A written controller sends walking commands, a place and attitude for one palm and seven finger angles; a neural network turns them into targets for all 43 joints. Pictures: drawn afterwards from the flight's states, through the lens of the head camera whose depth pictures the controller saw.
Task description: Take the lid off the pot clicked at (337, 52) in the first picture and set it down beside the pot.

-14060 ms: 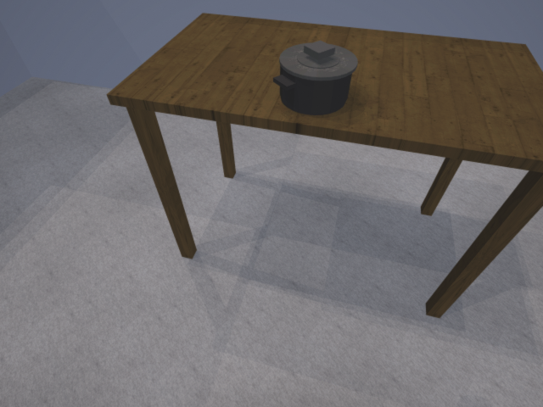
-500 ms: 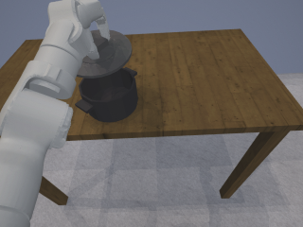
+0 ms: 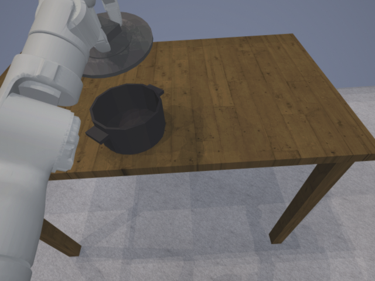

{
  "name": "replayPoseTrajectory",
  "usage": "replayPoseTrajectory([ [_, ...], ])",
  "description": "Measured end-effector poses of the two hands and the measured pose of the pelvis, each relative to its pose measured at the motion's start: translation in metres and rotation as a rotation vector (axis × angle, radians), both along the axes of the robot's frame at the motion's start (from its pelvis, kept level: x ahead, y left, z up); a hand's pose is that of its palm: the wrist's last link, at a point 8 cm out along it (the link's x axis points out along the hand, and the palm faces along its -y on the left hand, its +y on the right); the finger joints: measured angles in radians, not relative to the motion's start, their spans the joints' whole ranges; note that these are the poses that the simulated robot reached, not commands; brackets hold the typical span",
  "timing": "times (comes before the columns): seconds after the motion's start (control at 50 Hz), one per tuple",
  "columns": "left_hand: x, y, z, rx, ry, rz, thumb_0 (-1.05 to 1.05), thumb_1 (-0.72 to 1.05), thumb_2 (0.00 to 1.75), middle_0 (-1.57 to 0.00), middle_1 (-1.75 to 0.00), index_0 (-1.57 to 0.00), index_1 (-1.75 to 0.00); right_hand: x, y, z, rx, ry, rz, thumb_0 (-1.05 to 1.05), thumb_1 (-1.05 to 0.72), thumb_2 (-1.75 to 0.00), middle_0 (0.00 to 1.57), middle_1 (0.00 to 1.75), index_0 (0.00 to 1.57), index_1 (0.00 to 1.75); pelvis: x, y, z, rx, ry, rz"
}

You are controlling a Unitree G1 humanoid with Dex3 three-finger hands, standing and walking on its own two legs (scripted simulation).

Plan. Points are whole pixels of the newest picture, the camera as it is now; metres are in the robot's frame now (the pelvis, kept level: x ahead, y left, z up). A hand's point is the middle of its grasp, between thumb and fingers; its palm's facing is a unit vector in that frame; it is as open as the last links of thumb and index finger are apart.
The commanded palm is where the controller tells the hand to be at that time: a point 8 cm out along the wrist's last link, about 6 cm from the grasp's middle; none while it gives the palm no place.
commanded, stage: lift the lid straight up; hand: left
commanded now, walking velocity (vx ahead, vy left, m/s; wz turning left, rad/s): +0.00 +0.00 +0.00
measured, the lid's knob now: (101, 30) +0.51 +0.14 +0.29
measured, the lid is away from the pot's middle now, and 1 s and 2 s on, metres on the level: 0.01 0.09 0.21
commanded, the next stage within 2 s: move the lid sideways beside the pot in 0.20 s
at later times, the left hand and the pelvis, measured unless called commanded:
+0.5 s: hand (79, 25) +0.47 +0.16 +0.32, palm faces -0.14 -0.09 -0.99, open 8.7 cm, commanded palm +0.46 +0.18 +0.37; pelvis +0.00 +0.01 +0.00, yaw +1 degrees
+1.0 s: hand (45, 30) +0.47 +0.22 +0.31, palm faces -0.14 -0.11 -0.98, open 8.7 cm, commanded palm +0.46 +0.23 +0.37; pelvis +0.00 +0.01 +0.00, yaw +1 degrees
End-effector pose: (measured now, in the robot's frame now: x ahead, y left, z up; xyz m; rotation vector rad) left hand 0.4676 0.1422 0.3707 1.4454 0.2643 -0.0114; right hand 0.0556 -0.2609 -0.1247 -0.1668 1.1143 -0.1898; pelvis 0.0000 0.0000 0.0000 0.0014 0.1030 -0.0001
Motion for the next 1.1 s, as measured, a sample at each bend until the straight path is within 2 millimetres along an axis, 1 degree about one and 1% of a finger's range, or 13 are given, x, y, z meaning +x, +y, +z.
replayPoseTrajectory([
  [0.1,-0.004,0.001,0.007,0.001,-0.018,0.007,0.02,0.04,0.78,-0.6,-0.99,-0.64,-1.01,0.011,0.003,0.0,0.008,-0.017,0.02,0.01,-0.91,-0.9,0.2,0.3,0.2,0.3,0.001,0.001,0.0,-0.001,-0.004,0.004],
  [0.26,-0.01,0.009,0.003,-0.007,-0.006,0.021,0.02,0.04,0.78,-0.6,-0.99,-0.64,-1.01,0.031,0.01,0.005,0.011,-0.062,0.045,0.01,-0.91,-0.9,0.2,0.3,0.2,0.3,-0.002,0.003,0.0,0.0,-0.01,0.01],
  [0.36,-0.011,0.013,0.002,0.021,-0.007,0.019,0.02,0.04,0.78,-0.6,-0.98,-0.64,-1.01,0.037,0.013,0.008,0.007,-0.08,0.053,0.01,-0.91,-0.9,0.2,0.3,0.2,0.3,-0.004,0.004,0.0,0.0,-0.009,0.015],
  [0.5,-0.009,0.023,0.004,0.036,-0.027,0.001,0.02,0.03,0.78,-0.6,-0.99,-0.64,-1.01,0.031,0.013,0.008,0.001,-0.055,0.041,0.01,-0.91,-0.9,0.2,0.3,0.2,0.3,-0.003,0.006,0.0,-0.001,-0.002,0.011],
  [0.7,-0.005,0.051,-0.001,0.035,-0.01,0.045,0.02,0.03,0.78,-0.6,-0.99,-0.64,-1.01,0.009,0.008,0.005,-0.009,0.017,0.007,0.01,-0.91,-0.9,0.2,0.3,0.2,0.3,-0.002,0.008,0.0,-0.004,0.002,0.009],
  [0.8,-0.006,0.063,0.0,0.039,-0.022,0.057,0.02,0.03,0.78,-0.6,-0.99,-0.64,-1.01,0.003,0.006,0.006,-0.013,0.031,-0.005,0.01,-0.91,-0.9,0.2,0.3,0.2,0.3,0.0,0.008,0.0,-0.005,0.004,0.009],
  [0.9,-0.008,0.072,0.0,0.044,-0.026,0.074,0.02,0.04,0.78,-0.6,-0.99,-0.64,-1.01,0.005,0.005,0.006,-0.013,0.032,-0.002,0.01,-0.91,-0.9,0.2,0.3,0.2,0.3,0.001,0.008,0.0,-0.007,0.005,0.012],
  [1.1,-0.012,0.092,-0.001,0.044,-0.015,0.123,0.02,0.03,0.78,-0.6,-0.99,-0.64,-1.01,0.021,0.005,0.008,-0.012,0.003,0.007,0.01,-0.91,-0.9,0.2,0.3,0.2,0.3,0.0,0.007,0.0,-0.007,0.007,0.014],
])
